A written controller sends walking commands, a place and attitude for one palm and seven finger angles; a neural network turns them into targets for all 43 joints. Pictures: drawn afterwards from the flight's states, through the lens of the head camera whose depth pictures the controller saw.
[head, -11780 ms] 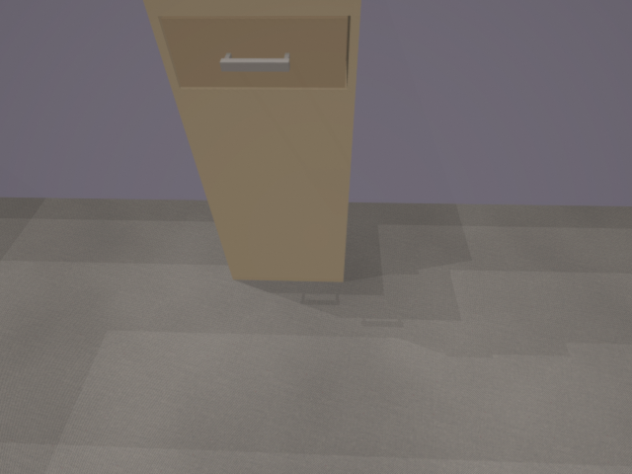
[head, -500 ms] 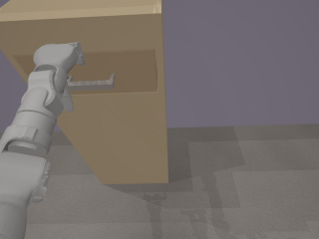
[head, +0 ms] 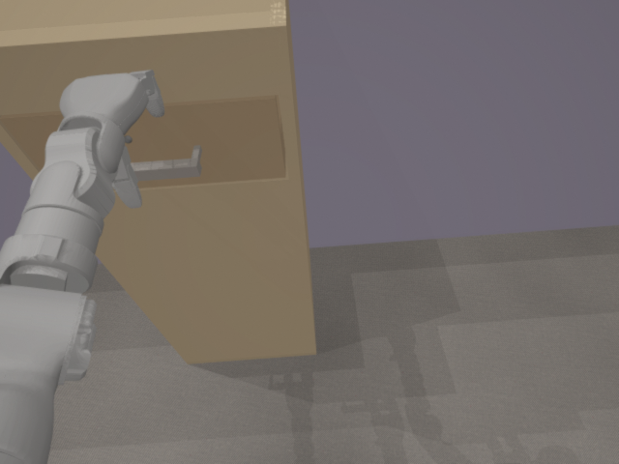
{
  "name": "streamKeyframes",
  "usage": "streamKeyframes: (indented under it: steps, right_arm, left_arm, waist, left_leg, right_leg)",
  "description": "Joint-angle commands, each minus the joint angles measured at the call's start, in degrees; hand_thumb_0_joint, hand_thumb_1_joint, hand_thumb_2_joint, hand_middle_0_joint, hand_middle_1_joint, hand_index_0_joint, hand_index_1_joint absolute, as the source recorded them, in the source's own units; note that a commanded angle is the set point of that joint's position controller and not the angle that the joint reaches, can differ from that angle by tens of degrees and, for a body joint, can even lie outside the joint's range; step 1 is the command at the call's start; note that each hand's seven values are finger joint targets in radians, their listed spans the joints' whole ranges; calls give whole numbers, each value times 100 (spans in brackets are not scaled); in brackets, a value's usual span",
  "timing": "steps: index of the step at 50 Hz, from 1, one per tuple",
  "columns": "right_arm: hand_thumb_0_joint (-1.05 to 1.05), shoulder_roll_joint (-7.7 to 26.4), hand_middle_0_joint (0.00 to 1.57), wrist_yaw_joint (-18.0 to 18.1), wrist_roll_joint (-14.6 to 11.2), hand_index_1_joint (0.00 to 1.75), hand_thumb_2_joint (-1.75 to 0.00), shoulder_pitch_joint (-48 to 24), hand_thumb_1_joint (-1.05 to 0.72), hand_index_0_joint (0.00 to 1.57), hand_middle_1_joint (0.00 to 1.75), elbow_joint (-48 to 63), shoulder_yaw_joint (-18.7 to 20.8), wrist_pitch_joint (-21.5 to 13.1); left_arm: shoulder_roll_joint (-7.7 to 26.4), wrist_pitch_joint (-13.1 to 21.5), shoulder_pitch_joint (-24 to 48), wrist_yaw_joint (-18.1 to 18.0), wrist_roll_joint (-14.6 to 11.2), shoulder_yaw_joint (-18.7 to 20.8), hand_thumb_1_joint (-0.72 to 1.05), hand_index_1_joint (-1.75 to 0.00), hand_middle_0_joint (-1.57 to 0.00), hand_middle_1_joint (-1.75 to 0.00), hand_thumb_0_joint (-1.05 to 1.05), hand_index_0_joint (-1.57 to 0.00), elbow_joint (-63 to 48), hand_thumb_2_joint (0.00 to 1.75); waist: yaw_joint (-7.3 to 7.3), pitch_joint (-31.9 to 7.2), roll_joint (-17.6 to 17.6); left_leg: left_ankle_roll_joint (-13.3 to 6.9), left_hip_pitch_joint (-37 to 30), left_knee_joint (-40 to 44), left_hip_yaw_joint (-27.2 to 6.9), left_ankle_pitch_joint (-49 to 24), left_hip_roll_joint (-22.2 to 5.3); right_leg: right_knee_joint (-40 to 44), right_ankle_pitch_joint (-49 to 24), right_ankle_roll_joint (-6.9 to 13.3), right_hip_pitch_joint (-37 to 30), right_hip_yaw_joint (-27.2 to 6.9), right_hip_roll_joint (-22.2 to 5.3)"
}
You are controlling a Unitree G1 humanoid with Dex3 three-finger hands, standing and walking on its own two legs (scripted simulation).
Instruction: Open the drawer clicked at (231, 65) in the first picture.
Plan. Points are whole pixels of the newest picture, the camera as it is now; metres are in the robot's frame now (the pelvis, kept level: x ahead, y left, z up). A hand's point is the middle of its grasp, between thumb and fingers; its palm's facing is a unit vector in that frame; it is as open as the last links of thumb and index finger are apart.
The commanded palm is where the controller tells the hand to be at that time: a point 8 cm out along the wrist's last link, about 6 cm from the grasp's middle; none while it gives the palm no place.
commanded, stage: lower the fingers behind the handle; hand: left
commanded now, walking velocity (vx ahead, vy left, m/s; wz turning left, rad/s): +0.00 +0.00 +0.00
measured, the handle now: (152, 162) +0.52 +0.23 +0.11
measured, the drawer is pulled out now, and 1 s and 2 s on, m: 0.00 0.00 0.00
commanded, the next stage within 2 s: close the thumb around the handle in 1.58 s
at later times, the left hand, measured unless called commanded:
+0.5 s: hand (119, 174) +0.47 +0.26 +0.14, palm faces +0.01 -0.02 -1.00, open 13.8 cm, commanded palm +0.45 +0.25 +0.19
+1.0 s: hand (135, 195) +0.47 +0.25 +0.10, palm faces +0.02 -0.02 -1.00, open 13.8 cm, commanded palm +0.45 +0.25 +0.16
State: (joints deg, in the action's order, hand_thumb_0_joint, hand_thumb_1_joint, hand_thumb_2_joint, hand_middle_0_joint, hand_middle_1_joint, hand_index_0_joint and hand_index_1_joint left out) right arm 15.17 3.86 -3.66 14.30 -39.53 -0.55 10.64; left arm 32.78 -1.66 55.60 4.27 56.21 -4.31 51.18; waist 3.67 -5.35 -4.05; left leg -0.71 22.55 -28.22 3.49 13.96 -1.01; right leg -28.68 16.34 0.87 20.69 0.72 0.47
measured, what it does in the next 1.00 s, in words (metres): stands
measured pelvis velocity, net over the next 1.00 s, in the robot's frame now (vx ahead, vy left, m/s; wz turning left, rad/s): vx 0.00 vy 0.01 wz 0.01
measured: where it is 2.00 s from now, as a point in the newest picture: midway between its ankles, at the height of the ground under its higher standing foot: outside the picture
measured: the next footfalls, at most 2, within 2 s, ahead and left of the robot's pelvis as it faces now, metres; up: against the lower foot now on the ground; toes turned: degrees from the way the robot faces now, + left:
none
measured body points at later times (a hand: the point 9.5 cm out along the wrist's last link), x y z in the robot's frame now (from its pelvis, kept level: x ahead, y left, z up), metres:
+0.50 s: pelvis +0.00 +0.01 -0.01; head +0.05 +0.00 +0.44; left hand +0.47 +0.26 +0.19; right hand +0.07 -0.26 -0.14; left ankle +0.00 +0.11 -0.74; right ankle -0.03 -0.11 -0.74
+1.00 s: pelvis +0.00 +0.01 -0.01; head +0.06 +0.00 +0.43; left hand +0.46 +0.25 +0.16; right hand +0.06 -0.26 -0.15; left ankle +0.00 +0.11 -0.74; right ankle -0.03 -0.11 -0.74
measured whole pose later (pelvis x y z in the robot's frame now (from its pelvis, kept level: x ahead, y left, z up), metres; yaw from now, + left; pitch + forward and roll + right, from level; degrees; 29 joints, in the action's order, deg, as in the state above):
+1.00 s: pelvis +0.00 +0.01 -0.01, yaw +1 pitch +12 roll -1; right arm 15.1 1.8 -1.5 16.9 -39.9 3.1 8.8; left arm 30.6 3.2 47.4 -6.3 58.5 -3.5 49.3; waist 3.2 -5.5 -2.8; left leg -1.4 31.1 -35.9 2.5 17.0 -0.8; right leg -34.5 18.7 0.3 28.0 1.6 0.1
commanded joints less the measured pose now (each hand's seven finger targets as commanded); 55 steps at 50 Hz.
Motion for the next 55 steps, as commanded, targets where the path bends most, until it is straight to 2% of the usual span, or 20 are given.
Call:
streamKeyframes:
  steps: [1,3,6,10,13,14,17,22,24,26,29,31,35,37,38,40,41,50,53,55]
  right_arm:
    - [0,927,20,182,-26,30,-90,-47,-90,20,30,813,298,-175]
    - [0,930,20,172,-27,30,-90,10,-90,20,30,828,308,-216]
    - [0,905,20,185,0,30,-90,107,-90,20,30,898,389,-287]
    - [0,843,20,147,89,30,-90,363,-90,20,30,770,573,-411]
    - [0,832,20,53,140,30,-90,524,-90,20,30,560,675,-483]
    - [0,826,20,10,147,30,-90,553,-90,20,30,510,665,-482]
    - [0,910,20,-76,114,30,-90,536,-90,20,30,333,617,-458]
    - [0,937,20,-122,115,30,-90,502,-90,20,30,399,550,-382]
    - [0,883,20,-134,145,30,-90,481,-90,20,30,518,579,-353]
    - [0,886,20,-131,165,30,-90,498,-90,20,30,617,604,-336]
    - [0,876,20,-111,135,30,-90,446,-90,20,30,634,568,-259]
    - [0,917,20,-63,119,30,-90,407,-90,20,30,640,528,-242]
    - [0,824,20,-37,149,30,-90,446,-90,20,30,661,523,-278]
    - [0,806,20,-42,189,30,-90,483,-90,20,30,659,561,-309]
    - [0,775,20,-58,214,30,-90,509,-90,20,30,642,584,-327]
    - [0,766,20,-108,229,30,-90,546,-90,20,30,593,629,-369]
    - [0,794,20,-117,238,30,-90,597,-90,20,30,535,634,-359]
    - [0,864,20,-90,187,30,-90,633,-90,20,30,415,619,-329]
    - [0,900,20,-31,181,30,-90,613,-90,20,30,458,586,-296]
    - [0,857,20,-17,193,30,-90,616,-90,20,30,522,598,-305]
  left_arm:
    - [2011,66,1575,277,36,632,-50,-120,-30,-120,0,-30,-511,30]
    - [1842,269,1530,333,-12,519,-50,-120,-30,-120,0,-30,-576,30]
    - [1930,784,1857,297,-87,642,-50,-120,-30,-120,0,-30,-1269,30]
    - [1985,1363,2499,-97,-157,846,-50,-120,-30,-120,0,-30,-2311,30]
    - [1726,1404,2621,-508,-196,740,-50,-120,-30,-120,0,-30,-2484,30]
    - [1510,1267,2496,-601,-199,605,-50,-120,-30,-120,0,-30,-2286,30]
    - [1478,801,2370,-816,-213,589,-50,-120,-30,-120,0,-30,-1449,30]
    - [1573,238,2272,-785,50,539,-50,-120,-30,-120,0,-30,-981,30]
    - [1241,264,2398,-677,117,273,-50,-120,-30,-120,0,-30,-1372,30]
    - [1195,379,2077,-564,63,330,-50,-120,-30,-120,0,-30,-1667,30]
    - [986,360,1606,-429,-15,239,-50,-120,-30,-120,0,-30,-1287,30]
    - [1309,436,1544,-411,-65,509,-50,-120,-30,-120,0,-30,-1116,30]
    - [1538,719,1990,-652,57,705,-50,-120,-30,-120,0,-30,-1527,30]
    - [1794,881,2018,-858,121,968,-50,-120,-30,-120,0,-30,-1821,30]
    - [1558,910,2114,-948,143,801,-50,-120,-30,-120,0,-30,-1914,30]
    - [1403,884,2019,-1106,122,762,-50,-120,-30,-120,0,-30,-1972,30]
    - [1465,830,1978,-1165,131,813,-50,-120,-30,-120,0,-30,-1810,30]
    - [1093,272,1967,-1210,217,353,-50,-120,-30,-120,0,-30,-924,30]
    - [1492,325,1878,-1117,224,623,-50,-120,-30,-120,0,-30,-858,30]
    - [1380,458,1789,-1069,216,573,-50,-120,-30,-120,0,-30,-1035,30]
  waist:
    - [-208,-1402,1054]
    - [-141,-1042,942]
    - [-95,-1370,661]
    - [-37,-2131,-132]
    - [37,-2378,-574]
    - [52,-2349,-444]
    - [117,-1843,72]
    - [-29,-2212,127]
    - [3,-2504,-93]
    - [-24,-2650,51]
    - [10,-1888,477]
    - [-8,-1577,700]
    - [-79,-1866,276]
    - [-163,-2284,-52]
    - [-103,-2396,-177]
    - [-92,-2478,-363]
    - [-24,-2491,-38]
    - [164,-2045,270]
    - [76,-2095,284]
    - [37,-2206,139]
  left_leg:
    - [-261,-445,97,38,-1281,195]
    - [-251,-411,95,20,-1092,157]
    - [-277,-571,-26,-11,-1132,181]
    - [-269,-1196,-285,-149,-1646,211]
    - [-208,-1630,-474,-247,-2076,200]
    - [-189,-1627,-494,-270,-2100,186]
    - [-173,-1102,-412,-254,-1696,156]
    - [-169,-911,-418,-191,-1938,159]
    - [-178,-1237,-491,-214,-2261,143]
    - [-202,-1419,-562,-276,-2737,111]
    - [-218,-1081,-473,-274,-2277,99]
    - [-232,-811,-384,-235,-1875,103]
    - [-216,-842,-448,-267,-1884,146]
    - [-194,-1057,-557,-294,-2299,134]
    - [-180,-1223,-620,-297,-2464,123]
    - [-137,-1433,-700,-327,-2702,80]
    - [-150,-1314,-738,-346,-2742,68]
    - [-209,-758,-619,-212,-1736,141]
    - [-224,-565,-589,-156,-1641,169]
    - [-229,-646,-606,-146,-1735,180]
  right_leg:
    - [301,-1911,-55,-1048,-107,-39]
    - [343,-1671,-51,-725,-105,-29]
    - [300,-1596,-19,-689,-175,-9]
    - [87,-1714,61,-335,-144,105]
    - [-16,-1720,109,88,-61,175]
    - [-33,-1642,99,200,-14,183]
    - [8,-1429,75,282,53,178]
    - [-112,-1779,92,-97,44,161]
    - [-172,-1911,99,-41,59,176]
    - [-191,-2079,104,-100,62,205]
    - [-124,-1805,71,114,121,210]
    - [-54,-1642,74,47,106,181]
    - [-204,-1590,110,100,76,185]
    - [-310,-1766,125,55,45,202]
    - [-343,-1788,118,182,59,204]
    - [-361,-1746,115,379,87,235]
    - [-367,-1787,106,305,102,245]
    - [-238,-1591,67,309,80,205]
    - [-248,-1732,59,46,12,166]
    - [-265,-1804,72,7,-3,169]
